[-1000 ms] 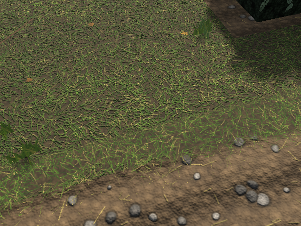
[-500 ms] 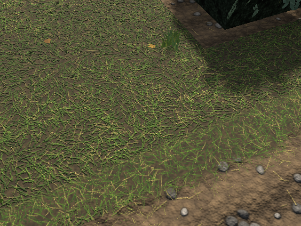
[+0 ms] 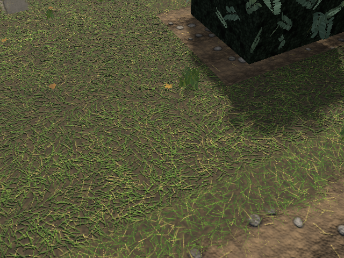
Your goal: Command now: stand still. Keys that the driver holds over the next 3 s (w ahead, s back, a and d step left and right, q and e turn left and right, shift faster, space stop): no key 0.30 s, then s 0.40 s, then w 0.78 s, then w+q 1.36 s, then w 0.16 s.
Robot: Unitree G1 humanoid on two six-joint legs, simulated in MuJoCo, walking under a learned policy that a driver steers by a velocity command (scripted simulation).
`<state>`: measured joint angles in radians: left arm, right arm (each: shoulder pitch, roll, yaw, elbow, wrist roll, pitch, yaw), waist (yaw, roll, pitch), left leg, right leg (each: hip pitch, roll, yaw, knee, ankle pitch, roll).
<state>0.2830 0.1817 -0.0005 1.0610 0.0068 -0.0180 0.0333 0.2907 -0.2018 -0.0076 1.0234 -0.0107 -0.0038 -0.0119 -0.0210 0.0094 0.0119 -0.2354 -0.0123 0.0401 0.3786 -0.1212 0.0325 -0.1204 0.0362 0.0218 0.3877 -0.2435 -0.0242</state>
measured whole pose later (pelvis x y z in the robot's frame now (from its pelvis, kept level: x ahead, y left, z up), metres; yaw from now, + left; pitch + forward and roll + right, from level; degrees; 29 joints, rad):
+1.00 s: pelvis -0.04 +0.05 +0.01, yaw +0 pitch +0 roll -3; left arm 0.23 0.24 0.06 1.01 0.04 0.01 -0.02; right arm 0.41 -0.17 -0.03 1.05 -0.01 -0.02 -0.02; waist -0.01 -0.01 -0.03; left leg -0.09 -0.03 -0.04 0.23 -0.15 0.08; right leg -0.39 0.02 -0.02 0.94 -0.30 -0.02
